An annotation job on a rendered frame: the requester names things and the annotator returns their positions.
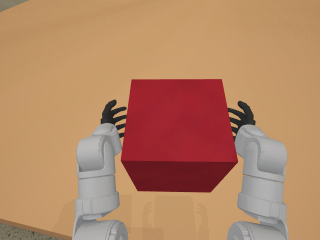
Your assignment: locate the robot right forearm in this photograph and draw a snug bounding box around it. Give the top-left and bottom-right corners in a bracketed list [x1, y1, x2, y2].
[234, 124, 289, 240]

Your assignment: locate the robot left upper arm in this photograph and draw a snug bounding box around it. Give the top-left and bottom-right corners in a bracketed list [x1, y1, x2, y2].
[73, 219, 129, 240]

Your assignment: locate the carton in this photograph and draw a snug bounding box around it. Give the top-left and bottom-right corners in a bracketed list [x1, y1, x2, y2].
[120, 79, 238, 193]

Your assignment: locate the robot left forearm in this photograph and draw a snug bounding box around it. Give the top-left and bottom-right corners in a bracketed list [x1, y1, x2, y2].
[72, 123, 122, 240]

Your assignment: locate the robot right upper arm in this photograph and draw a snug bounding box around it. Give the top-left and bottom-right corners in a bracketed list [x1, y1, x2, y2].
[227, 221, 286, 240]

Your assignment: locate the left robot hand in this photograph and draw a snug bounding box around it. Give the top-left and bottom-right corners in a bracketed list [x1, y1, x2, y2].
[100, 99, 127, 138]

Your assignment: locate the right robot hand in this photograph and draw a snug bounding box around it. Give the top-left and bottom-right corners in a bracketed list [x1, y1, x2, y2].
[227, 101, 256, 142]

